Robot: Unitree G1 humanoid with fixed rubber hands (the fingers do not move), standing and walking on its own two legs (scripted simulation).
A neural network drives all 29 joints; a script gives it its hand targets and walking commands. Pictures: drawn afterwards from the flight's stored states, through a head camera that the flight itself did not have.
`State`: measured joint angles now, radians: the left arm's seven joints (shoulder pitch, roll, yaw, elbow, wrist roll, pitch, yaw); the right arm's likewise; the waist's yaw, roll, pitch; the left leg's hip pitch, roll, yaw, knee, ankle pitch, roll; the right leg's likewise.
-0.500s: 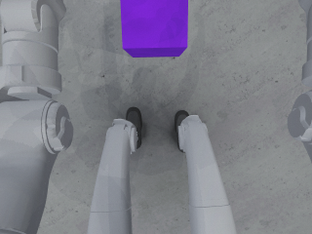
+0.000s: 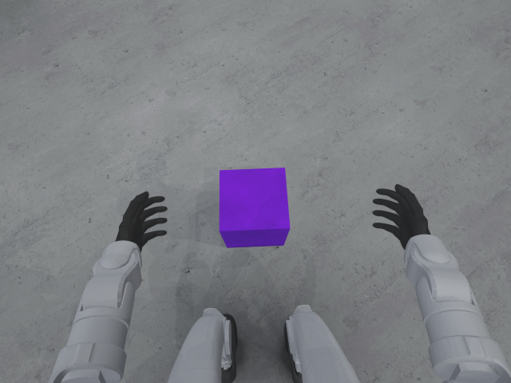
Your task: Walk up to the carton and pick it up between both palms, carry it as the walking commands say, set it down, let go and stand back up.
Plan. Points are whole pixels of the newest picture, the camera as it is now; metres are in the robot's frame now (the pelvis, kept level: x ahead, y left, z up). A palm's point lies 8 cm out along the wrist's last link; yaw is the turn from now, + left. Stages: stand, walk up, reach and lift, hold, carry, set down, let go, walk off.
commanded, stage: let go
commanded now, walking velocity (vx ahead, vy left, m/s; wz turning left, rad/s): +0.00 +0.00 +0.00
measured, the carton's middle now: (253, 210) +0.54 +0.00 -0.59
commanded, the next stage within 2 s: stand in 0.82 s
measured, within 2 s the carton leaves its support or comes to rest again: neither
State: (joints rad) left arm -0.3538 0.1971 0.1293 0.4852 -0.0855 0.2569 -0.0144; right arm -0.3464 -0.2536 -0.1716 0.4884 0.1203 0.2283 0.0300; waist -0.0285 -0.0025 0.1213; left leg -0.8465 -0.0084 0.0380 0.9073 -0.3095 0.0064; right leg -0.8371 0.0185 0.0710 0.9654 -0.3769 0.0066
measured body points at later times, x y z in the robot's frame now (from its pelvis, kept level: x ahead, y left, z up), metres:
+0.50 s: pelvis +0.06 +0.00 +0.05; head +0.07 -0.01 +0.50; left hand +0.25 +0.23 -0.02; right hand +0.22 -0.26 -0.03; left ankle +0.08 +0.12 -0.68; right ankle +0.05 -0.12 -0.68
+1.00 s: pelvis +0.07 +0.00 +0.05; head +0.04 +0.00 +0.50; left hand +0.27 +0.26 +0.01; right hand +0.22 -0.28 -0.01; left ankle +0.08 +0.12 -0.68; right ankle +0.05 -0.12 -0.68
